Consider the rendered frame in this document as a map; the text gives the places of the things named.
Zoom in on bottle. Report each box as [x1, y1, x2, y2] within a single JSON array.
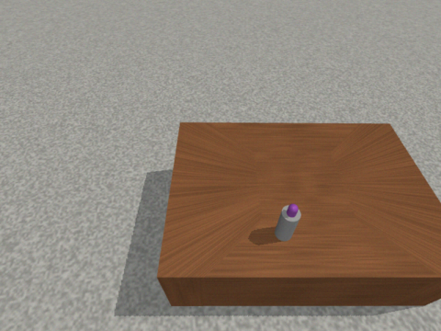
[[275, 203, 301, 241]]

